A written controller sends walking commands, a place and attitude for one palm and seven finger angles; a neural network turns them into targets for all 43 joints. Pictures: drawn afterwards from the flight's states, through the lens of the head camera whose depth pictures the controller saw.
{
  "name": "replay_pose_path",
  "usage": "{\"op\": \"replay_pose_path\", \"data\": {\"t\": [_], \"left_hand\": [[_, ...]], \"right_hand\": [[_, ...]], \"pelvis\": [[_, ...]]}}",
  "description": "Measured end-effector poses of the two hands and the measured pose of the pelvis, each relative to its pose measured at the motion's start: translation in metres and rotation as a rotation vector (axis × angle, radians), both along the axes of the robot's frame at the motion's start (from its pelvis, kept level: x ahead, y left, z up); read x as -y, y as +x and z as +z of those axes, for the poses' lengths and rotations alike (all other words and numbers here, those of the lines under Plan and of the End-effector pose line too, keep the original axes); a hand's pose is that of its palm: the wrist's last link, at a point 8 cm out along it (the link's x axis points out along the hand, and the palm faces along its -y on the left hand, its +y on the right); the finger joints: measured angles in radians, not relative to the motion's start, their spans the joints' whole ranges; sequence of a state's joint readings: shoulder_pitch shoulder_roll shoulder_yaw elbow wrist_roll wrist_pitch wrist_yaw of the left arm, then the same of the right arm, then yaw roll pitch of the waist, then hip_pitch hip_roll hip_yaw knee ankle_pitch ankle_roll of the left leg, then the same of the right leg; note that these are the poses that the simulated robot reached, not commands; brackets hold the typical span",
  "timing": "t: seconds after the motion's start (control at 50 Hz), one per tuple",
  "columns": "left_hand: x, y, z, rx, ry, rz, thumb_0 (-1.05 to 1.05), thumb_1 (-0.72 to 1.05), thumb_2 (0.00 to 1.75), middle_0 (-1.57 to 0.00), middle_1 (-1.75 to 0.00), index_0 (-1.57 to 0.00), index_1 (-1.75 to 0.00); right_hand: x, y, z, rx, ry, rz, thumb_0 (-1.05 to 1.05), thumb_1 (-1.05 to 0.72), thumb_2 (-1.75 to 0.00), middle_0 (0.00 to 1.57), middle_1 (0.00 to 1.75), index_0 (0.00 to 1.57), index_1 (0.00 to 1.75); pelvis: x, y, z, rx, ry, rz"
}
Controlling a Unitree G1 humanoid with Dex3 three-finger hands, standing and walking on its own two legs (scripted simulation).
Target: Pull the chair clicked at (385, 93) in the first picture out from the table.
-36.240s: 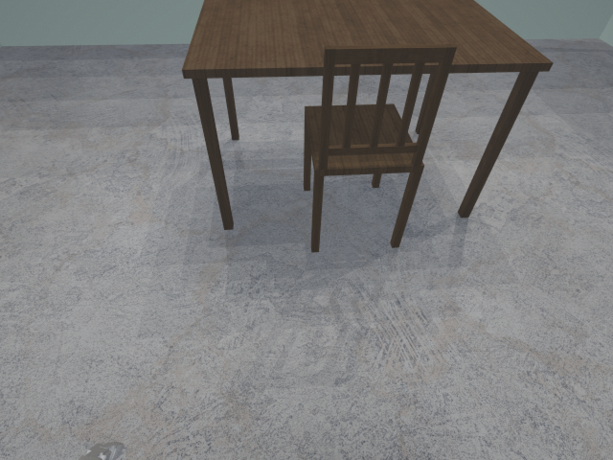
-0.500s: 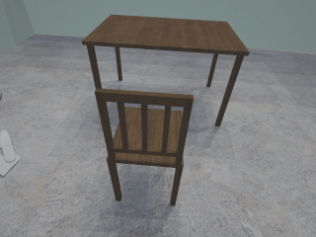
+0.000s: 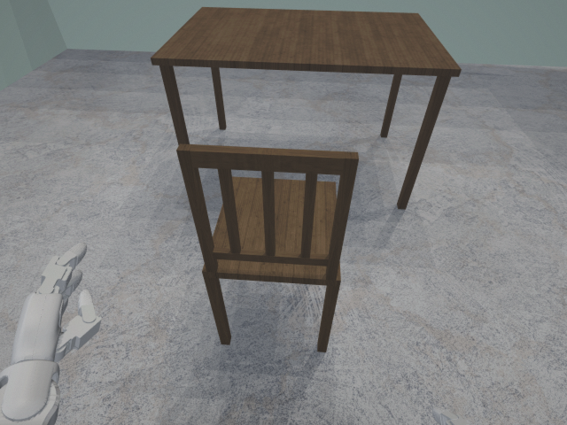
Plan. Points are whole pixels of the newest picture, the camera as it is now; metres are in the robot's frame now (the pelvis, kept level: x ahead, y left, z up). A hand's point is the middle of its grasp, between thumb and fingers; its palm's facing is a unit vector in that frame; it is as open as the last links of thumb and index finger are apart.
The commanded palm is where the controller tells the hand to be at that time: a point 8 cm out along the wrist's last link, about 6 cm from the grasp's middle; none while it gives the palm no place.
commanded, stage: let the arm hang, fingers relaxed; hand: left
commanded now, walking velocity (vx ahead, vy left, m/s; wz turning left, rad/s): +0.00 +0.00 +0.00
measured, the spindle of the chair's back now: (269, 215) +0.60 +0.06 -0.08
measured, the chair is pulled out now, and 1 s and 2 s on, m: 0.65 0.65 0.65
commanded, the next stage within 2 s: look to check the result in 1.00 s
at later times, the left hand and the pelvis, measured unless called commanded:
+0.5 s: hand out of the picture -0.02 +0.18 -0.14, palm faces -0.01 -0.96 -0.28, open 7.3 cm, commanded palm none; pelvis -0.02 -0.02 +0.02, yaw +0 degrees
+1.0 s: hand out of the picture -0.01 +0.14 -0.15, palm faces -0.01 -0.98 -0.19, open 7.3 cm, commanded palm none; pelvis -0.01 -0.03 +0.02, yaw -1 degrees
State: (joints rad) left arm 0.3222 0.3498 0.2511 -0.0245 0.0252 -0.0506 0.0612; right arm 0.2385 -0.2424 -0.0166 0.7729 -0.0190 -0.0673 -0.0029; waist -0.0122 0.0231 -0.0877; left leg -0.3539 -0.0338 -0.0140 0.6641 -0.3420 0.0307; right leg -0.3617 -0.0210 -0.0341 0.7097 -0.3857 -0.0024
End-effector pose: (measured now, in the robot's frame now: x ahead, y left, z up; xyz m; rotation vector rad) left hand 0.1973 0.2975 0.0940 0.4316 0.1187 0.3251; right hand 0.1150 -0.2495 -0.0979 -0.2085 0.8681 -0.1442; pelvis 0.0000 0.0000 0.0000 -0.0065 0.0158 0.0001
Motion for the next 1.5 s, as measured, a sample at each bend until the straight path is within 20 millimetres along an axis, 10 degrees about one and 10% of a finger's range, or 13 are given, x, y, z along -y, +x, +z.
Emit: {"op": "replay_pose_path", "data": {"t": [0.1,0.18,0.56,0.8,1.5], "left_hand": [[0.056,-0.044,-0.154,-0.633,-0.261,0.002,0.01,0.91,0.9,-0.19,-0.3,-0.19,-0.29],[0.11,-0.117,-0.211,-0.928,-0.444,-0.003,-0.01,0.93,0.9,-0.19,-0.3,-0.19,-0.29],[0.077,-0.222,-0.204,-1.221,-0.331,0.191,0.0,0.92,0.9,-0.19,-0.3,-0.2,-0.3],[0.112,-0.213,-0.216,-1.223,-0.4,0.137,0.01,0.91,0.9,-0.2,-0.3,-0.2,-0.3],[0.111,-0.202,-0.216,-1.232,-0.403,0.143,0.01,0.92,0.9,-0.19,-0.3,-0.2,-0.3]], "right_hand": [[0.001,-0.028,-0.015,-0.136,0.024,-0.017,0.01,-0.91,-0.9,0.2,0.3,0.2,0.3],[-0.001,-0.062,-0.012,-0.254,0.029,-0.047,0.01,-0.91,-0.9,0.2,0.3,0.2,0.3],[-0.011,-0.162,-0.035,-0.55,0.118,-0.097,0.0,-0.91,-0.9,0.2,0.3,0.2,0.3],[-0.016,-0.174,-0.033,-0.579,0.126,-0.121,0.0,-0.91,-0.9,0.2,0.3,0.2,0.3],[-0.021,-0.151,-0.033,-0.56,0.127,-0.123,0.0,-0.91,-0.9,0.2,0.3,0.2,0.3]], "pelvis": [[0.006,-0.003,0.002,0.028,0.021,0.002],[0.014,-0.005,0.009,0.041,0.015,-0.001],[0.025,-0.017,0.018,0.049,0.004,-0.006],[0.029,-0.016,0.018,0.042,0.007,-0.011],[0.028,-0.002,0.019,0.038,0.01,-0.018]]}}
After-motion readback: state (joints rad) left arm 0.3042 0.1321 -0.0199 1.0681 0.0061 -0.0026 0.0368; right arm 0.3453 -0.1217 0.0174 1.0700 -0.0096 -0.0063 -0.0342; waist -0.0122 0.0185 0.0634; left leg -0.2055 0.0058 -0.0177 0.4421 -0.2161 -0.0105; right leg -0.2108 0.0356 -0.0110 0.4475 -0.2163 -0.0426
